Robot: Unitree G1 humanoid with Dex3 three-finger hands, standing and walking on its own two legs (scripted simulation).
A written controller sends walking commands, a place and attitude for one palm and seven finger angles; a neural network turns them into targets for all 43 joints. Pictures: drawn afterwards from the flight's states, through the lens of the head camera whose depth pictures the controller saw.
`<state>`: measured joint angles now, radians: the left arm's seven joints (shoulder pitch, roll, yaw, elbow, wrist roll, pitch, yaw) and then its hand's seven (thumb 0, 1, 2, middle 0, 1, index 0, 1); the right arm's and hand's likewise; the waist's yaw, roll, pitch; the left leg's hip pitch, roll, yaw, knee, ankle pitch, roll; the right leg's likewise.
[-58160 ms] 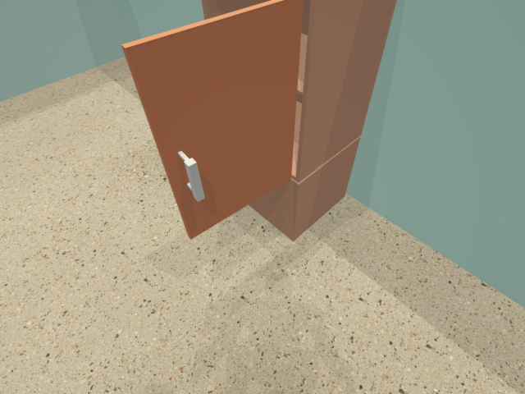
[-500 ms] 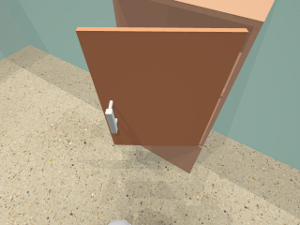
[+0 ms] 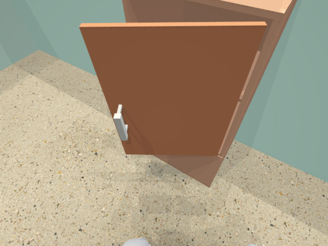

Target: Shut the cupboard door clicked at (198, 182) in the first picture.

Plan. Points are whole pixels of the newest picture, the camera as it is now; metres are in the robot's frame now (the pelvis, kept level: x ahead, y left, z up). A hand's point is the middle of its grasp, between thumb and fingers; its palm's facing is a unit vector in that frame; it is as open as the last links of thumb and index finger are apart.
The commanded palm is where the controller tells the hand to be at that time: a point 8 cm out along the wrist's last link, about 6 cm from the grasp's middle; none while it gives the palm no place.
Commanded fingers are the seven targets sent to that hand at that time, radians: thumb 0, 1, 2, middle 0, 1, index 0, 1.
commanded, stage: come to a stop and stand still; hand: left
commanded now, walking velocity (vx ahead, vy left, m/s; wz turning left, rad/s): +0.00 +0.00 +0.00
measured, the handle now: (122, 122) +0.49 +0.19 -0.06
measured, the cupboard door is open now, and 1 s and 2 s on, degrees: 31 31 31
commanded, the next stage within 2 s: look again from close up in 1.98 s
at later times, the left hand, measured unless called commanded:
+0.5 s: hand out of the picture -0.07 +0.20 -0.17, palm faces +0.04 -0.98 -0.19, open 7.4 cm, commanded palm none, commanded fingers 0.00 0.90 0.90 -0.20 -0.30 -0.20 -0.30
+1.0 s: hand out of the picture -0.15 +0.23 -0.18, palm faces +0.12 -0.98 -0.16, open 7.4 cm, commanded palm none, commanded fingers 0.00 0.90 0.90 -0.20 -0.30 -0.20 -0.30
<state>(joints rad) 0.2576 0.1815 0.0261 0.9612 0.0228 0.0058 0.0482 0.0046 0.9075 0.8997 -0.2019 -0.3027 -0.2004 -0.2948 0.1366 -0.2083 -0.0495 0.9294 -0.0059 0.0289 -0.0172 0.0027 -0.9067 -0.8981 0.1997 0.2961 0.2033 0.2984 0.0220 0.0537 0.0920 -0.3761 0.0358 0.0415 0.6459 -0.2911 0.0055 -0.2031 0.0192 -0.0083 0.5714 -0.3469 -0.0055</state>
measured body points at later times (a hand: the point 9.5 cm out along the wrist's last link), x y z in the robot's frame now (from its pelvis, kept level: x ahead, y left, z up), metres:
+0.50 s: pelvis -0.08 +0.01 +0.00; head -0.09 +0.03 +0.45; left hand -0.07 +0.25 -0.16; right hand -0.07 -0.23 -0.14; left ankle +0.04 +0.09 -0.72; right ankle -0.03 -0.11 -0.72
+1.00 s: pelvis -0.17 +0.05 +0.00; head -0.21 +0.08 +0.45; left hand -0.16 +0.28 -0.17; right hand -0.15 -0.18 -0.14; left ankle -0.16 +0.12 -0.73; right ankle -0.11 -0.08 -0.68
